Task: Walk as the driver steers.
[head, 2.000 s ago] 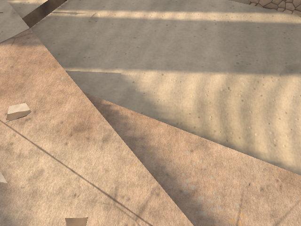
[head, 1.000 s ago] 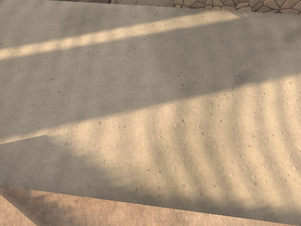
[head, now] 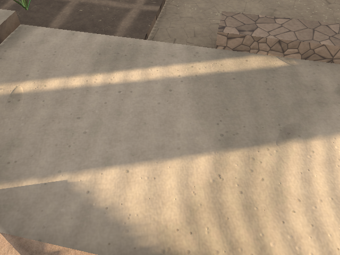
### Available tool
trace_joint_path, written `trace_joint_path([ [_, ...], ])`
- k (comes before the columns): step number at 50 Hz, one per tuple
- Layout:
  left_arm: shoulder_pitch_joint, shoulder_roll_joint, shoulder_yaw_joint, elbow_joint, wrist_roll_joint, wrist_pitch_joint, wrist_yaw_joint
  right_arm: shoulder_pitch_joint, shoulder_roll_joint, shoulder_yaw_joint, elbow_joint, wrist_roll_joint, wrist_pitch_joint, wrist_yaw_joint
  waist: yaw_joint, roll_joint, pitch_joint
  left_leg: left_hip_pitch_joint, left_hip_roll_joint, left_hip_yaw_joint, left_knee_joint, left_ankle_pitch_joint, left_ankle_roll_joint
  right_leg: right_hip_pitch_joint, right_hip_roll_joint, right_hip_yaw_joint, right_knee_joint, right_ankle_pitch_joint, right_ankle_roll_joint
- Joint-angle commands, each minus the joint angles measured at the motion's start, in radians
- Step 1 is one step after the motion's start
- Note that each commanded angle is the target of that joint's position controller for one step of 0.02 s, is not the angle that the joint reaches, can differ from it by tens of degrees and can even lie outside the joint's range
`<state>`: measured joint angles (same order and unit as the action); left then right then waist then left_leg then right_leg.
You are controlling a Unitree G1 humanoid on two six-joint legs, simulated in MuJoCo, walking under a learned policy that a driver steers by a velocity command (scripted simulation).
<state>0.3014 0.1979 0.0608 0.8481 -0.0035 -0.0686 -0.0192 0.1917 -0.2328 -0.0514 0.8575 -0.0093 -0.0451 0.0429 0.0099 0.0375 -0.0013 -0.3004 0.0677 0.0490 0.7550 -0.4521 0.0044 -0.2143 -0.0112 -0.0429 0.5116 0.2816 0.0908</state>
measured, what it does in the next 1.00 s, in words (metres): lifts its right foot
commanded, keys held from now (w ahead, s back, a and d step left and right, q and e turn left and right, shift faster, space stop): no key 0.78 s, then w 0.22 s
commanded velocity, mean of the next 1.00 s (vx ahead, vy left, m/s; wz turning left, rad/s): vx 0.04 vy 0.00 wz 0.00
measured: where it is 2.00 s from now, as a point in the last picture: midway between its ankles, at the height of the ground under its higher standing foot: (198, 250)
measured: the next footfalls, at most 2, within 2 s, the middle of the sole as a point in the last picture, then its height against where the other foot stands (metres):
right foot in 1.14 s outside the picture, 0.08 m lower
left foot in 1.76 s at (172, 244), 0.12 m lower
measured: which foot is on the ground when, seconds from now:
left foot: down 0.00-1.00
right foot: down 0.00-0.84, up 0.86-1.00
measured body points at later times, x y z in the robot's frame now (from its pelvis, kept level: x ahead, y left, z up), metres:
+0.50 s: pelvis +0.00 -0.01 +0.00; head +0.01 +0.00 +0.45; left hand +0.13 +0.24 -0.12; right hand +0.08 -0.27 -0.12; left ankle -0.03 +0.11 -0.72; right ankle -0.02 -0.15 -0.73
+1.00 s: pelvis +0.03 -0.03 +0.00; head +0.05 -0.03 +0.45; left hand +0.16 +0.22 -0.12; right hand -0.01 -0.29 -0.14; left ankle -0.03 +0.11 -0.72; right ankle +0.07 -0.17 -0.72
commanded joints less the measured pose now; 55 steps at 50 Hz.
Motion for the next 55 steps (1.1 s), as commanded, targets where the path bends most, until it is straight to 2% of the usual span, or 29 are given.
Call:
trace_joint_path([
  [1,-0.049,0.105,0.036,-0.098,0.009,-0.004,0.012,0.048,-0.091,-0.032,-0.049,0.003,-0.03,0.03,-0.028,0.018,-0.003,0.116,0.082,-0.051,-0.1,0.508,0.07,-0.097,-0.036,0.008,-0.145,-0.094,-0.048],
  [2,0.072,0.022,0.005,-0.009,0.02,0.01,0.004,0.092,-0.022,-0.015,-0.013,-0.004,0.005,-0.033,-0.018,0.027,-0.042,0.071,0.06,-0.024,-0.105,0.541,0.058,0.045,-0.026,0.013,-0.158,0.042,-0.054],
  [4,-0.069,0.112,0.036,-0.11,-0.007,-0.003,0.011,0.025,-0.11,-0.035,-0.064,0.015,-0.022,0.039,-0.016,-0.018,0.013,0.043,0.041,-0.022,-0.079,0.396,0.045,-0.02,-0.037,0.002,-0.187,-0.007,-0.038],
  [5,0.032,0.046,0.01,-0.027,0.027,0.009,-0.005,0.099,-0.052,-0.023,-0.025,-0.004,0.006,-0.031,-0.022,0.008,-0.034,0.025,0.029,-0.015,-0.113,0.432,0.035,0.091,-0.043,0.017,-0.153,0.175,-0.054],
  [9,-0.084,0.127,0.039,-0.122,0.003,0.003,0.003,0.058,-0.124,-0.048,-0.065,0.012,-0.025,0.05,-0.016,0.0,0.012,0.036,0.047,-0.039,-0.091,0.43,0.056,0.005,-0.035,-0.002,-0.191,-0.028,-0.038],
  [10,-0.005,0.057,0.01,-0.048,0.031,0.01,-0.008,0.11,-0.066,-0.033,-0.041,0.0,0.004,-0.026,-0.022,0.037,-0.022,0.018,0.037,-0.031,-0.129,0.485,0.038,0.101,-0.037,0.007,-0.15,0.129,-0.055],
  [18,-0.111,0.126,0.039,-0.143,0.001,0.002,0.015,0.103,-0.123,-0.053,-0.086,0.018,-0.024,0.051,-0.033,0.02,0.021,0.041,0.068,-0.072,-0.082,0.448,0.069,-0.017,-0.021,-0.007,-0.153,-0.085,-0.044],
  [19,-0.052,0.056,0.009,-0.083,0.029,0.01,-0.005,0.125,-0.074,-0.042,-0.069,-0.002,0.005,-0.032,-0.028,0.084,-0.009,-0.006,0.043,-0.038,-0.112,0.526,0.054,0.09,-0.026,-0.001,-0.125,0.104,-0.065],
  [23,-0.154,0.157,0.041,-0.149,-0.013,-0.021,-0.001,0.127,-0.134,-0.055,-0.092,0.012,-0.002,0.018,-0.062,-0.036,0.009,0.069,0.032,-0.023,-0.055,0.387,0.042,-0.028,-0.036,-0.001,-0.171,0.054,-0.062],
  [24,-0.069,0.069,0.007,-0.079,0.037,-0.003,-0.011,0.158,-0.08,-0.043,-0.074,0.008,0.013,-0.045,-0.041,0.045,-0.026,0.019,0.022,-0.022,-0.096,0.47,0.036,0.099,-0.045,0.001,-0.114,0.209,-0.073],
  [25,-0.114,0.161,0.045,-0.145,-0.012,-0.016,-0.004,0.117,-0.122,-0.048,-0.1,0.011,0.003,0.003,-0.044,-0.033,0.037,0.031,0.045,-0.027,-0.062,0.384,0.048,-0.001,-0.027,-0.003,-0.143,0.031,-0.058],
  [27,-0.008,0.081,0.008,-0.052,0.027,0.007,-0.007,0.153,-0.078,-0.042,-0.081,0.002,0.022,-0.071,-0.024,0.018,-0.004,0.011,0.019,-0.01,-0.08,0.475,0.037,0.114,-0.047,-0.003,-0.114,0.244,-0.078],
  [28,-0.118,0.186,0.046,-0.132,-0.024,-0.013,-0.003,0.101,-0.119,-0.046,-0.108,0.005,0.009,-0.011,-0.046,-0.076,0.043,0.037,0.039,-0.015,-0.053,0.374,0.04,-0.001,-0.029,-0.009,-0.157,0.06,-0.066],
  [30,-0.006,0.085,0.005,-0.035,0.028,0.01,-0.007,0.166,-0.075,-0.041,-0.078,0.007,0.023,-0.074,-0.029,0.003,0.0,0.014,0.01,-0.004,-0.082,0.428,0.034,0.115,-0.058,0.004,-0.119,0.273,-0.08],
  [33,-0.141,0.15,0.041,-0.135,-0.006,-0.007,0.005,0.149,-0.134,-0.056,-0.082,0.008,-0.006,0.023,-0.056,0.019,0.036,0.054,0.073,-0.065,-0.121,0.395,0.084,-0.028,-0.023,-0.011,-0.128,-0.128,-0.044],
  [34,-0.035,0.053,0.001,-0.048,0.029,0.016,-0.003,0.141,-0.072,-0.042,-0.075,0.005,0.014,-0.042,-0.029,0.085,0.014,-0.002,0.057,-0.043,-0.118,0.505,0.073,0.08,-0.03,0.002,-0.128,0.041,-0.062],
  [36,-0.119,0.147,0.042,-0.126,-0.013,-0.006,0.015,0.13,-0.133,-0.053,-0.087,0.013,-0.01,0.026,-0.046,-0.004,0.039,0.04,0.066,-0.058,-0.1,0.396,0.074,-0.019,-0.016,-0.016,-0.13,-0.104,-0.042],
  [37,-0.022,0.052,0.003,-0.046,0.032,0.016,-0.004,0.13,-0.069,-0.039,-0.074,0.002,0.011,-0.045,-0.022,0.075,0.012,-0.01,0.044,-0.03,-0.1,0.481,0.067,0.085,-0.032,0.0,-0.128,0.083,-0.062],
  [40,-0.089,0.137,0.039,-0.123,0.0,-0.001,0.014,0.158,-0.134,-0.054,-0.078,0.015,-0.009,0.04,-0.049,0.009,0.035,0.048,0.05,-0.04,-0.107,0.257,0.063,-0.026,-0.017,-0.013,-0.142,-0.163,-0.046],
  [41,-0.024,0.036,-0.004,-0.05,0.036,0.022,-0.006,0.169,-0.065,-0.039,-0.056,-0.004,0.01,-0.036,-0.037,0.103,0.003,-0.006,0.036,-0.036,-0.133,0.253,0.064,0.068,-0.013,-0.014,-0.092,0.0,-0.069],
  [42,-0.045,0.221,0.073,-0.108,0.024,0.007,0.021,0.297,-0.211,-0.089,-0.043,-0.033,0.009,-0.006,-0.094,0.005,0.129,0.056,0.088,-0.089,-0.156,-0.126,0.158,-0.133,0.042,-0.059,-0.055,-0.538,-0.092],
  [43,-0.249,0.21,0.067,-0.119,0.075,-0.001,0.033,0.467,-0.23,-0.106,0.006,-0.071,-0.026,-0.017,-0.272,0.112,0.214,0.243,0.201,-0.321,-0.357,-0.309,0.275,-0.456,0.048,0.011,0.148,-0.735,-0.098],
  [45,-0.209,0.057,0.016,-0.151,-0.015,0.05,0.01,0.32,-0.187,-0.076,-0.004,-0.04,0.009,-0.086,-0.16,0.195,0.162,0.152,0.277,-0.411,-0.353,0.2,0.278,-0.434,0.047,0.201,0.326,-0.745,-0.126],
  [46,-0.159,0.095,0.019,-0.139,0.1,0.005,0.018,0.389,-0.061,-0.026,0.004,-0.06,-0.062,-0.063,-0.159,0.04,0.1,0.254,0.36,-0.474,-0.439,-0.202,0.286,-0.444,-0.077,0.232,0.189,-0.665,-0.118],
  [47,-0.16,0.059,0.007,-0.124,0.092,-0.001,0.024,0.308,-0.096,-0.033,0.005,-0.02,-0.071,-0.075,-0.14,0.046,0.149,0.169,0.305,-0.432,-0.427,-0.3,0.247,-0.383,-0.073,0.162,0.15,-0.561,-0.097],
  [49,-0.135,0.017,-0.023,-0.105,0.09,-0.002,0.015,0.201,-0.124,-0.023,0.005,-0.053,-0.062,-0.066,-0.103,0.05,0.157,-0.056,0.22,-0.261,-0.404,-0.275,0.189,-0.188,-0.049,0.091,0.153,-0.442,-0.077],
  [50,-0.21,0.103,0.018,-0.116,-0.009,0.038,-0.023,0.165,-0.192,-0.065,0.012,-0.01,-0.03,-0.073,-0.102,0.137,0.145,-0.115,0.158,-0.193,-0.304,-0.067,0.181,-0.141,-0.021,0.087,0.109,-0.323,-0.09],
  [51,-0.075,0.079,-0.011,-0.081,0.07,0.017,-0.018,0.173,-0.126,-0.013,-0.008,-0.092,-0.052,-0.049,-0.082,-0.013,0.1,-0.13,0.218,-0.174,-0.341,-0.271,0.163,-0.098,-0.044,0.056,0.163,-0.301,-0.074],
  [55,-0.034,0.125,0.004,-0.076,0.063,0.008,-0.006,0.187,-0.209,-0.012,0.085,-0.056,-0.059,-0.031,-0.005,-0.012,0.137,-0.148,0.242,-0.201,-0.183,-0.324,0.148,0.065,-0.057,0.032,-0.034,-0.317,-0.094],
])
Velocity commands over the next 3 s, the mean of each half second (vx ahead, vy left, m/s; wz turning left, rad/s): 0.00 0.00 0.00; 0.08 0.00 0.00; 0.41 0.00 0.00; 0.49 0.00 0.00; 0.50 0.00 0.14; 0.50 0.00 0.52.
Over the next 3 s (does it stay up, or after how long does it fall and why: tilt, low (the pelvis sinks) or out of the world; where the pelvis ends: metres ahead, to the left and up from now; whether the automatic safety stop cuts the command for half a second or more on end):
stays up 1.15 -0.02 -0.17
